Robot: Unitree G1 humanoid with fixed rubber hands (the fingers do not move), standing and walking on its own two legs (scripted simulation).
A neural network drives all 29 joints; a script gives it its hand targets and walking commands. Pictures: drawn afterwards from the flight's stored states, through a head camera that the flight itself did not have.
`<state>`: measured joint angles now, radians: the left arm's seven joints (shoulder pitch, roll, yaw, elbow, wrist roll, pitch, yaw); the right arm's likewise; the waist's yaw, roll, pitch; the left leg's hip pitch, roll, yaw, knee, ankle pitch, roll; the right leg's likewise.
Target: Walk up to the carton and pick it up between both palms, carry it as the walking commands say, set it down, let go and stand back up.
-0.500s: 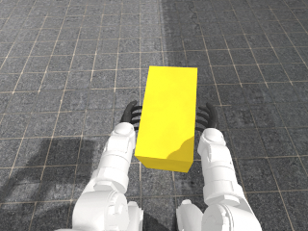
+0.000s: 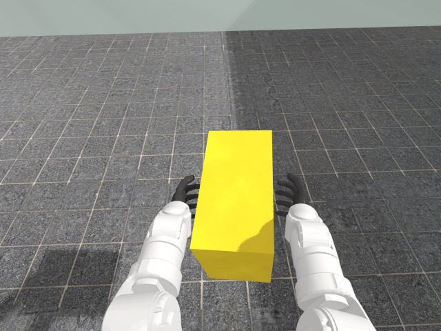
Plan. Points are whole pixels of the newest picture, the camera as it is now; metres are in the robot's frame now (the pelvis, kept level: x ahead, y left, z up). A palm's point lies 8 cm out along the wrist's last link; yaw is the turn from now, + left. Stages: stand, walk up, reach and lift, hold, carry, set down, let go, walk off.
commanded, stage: reach and lift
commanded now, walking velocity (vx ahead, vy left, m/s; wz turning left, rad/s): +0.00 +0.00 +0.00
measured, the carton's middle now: (239, 206) +0.40 -0.03 -0.05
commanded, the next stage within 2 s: hold in 1.88 s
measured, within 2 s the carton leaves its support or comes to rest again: neither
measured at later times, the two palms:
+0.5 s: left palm (172, 208) +0.32 +0.10 +0.07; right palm (303, 208) +0.31 -0.13 +0.08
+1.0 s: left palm (176, 201) +0.33 +0.10 +0.08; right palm (304, 201) +0.32 -0.13 +0.09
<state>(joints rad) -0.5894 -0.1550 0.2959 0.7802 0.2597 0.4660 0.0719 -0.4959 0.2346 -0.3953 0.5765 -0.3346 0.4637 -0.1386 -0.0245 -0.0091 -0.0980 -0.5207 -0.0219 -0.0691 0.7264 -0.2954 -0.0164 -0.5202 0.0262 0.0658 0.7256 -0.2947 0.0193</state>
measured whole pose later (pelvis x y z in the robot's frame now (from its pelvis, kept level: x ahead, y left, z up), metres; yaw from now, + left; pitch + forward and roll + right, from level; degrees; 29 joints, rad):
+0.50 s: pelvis -0.01 +0.01 +0.01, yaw +0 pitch -4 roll +0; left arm -0.60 -0.16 0.24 0.74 0.26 0.70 0.10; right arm -0.53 0.24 -0.40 0.56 -0.34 0.67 -0.18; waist -0.02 -0.01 -0.10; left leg -0.34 -0.02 -0.07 0.69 -0.29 -0.01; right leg -0.33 0.02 0.07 0.68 -0.28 0.02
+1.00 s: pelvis +0.00 +0.00 +0.01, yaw +0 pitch -5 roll +0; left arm -0.60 -0.16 0.24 0.74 0.26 0.74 0.11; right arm -0.52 0.24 -0.35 0.58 -0.34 0.70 -0.22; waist -0.02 -0.01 -0.10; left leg -0.27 -0.02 -0.07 0.62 -0.28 -0.02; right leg -0.27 0.02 0.07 0.63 -0.28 0.02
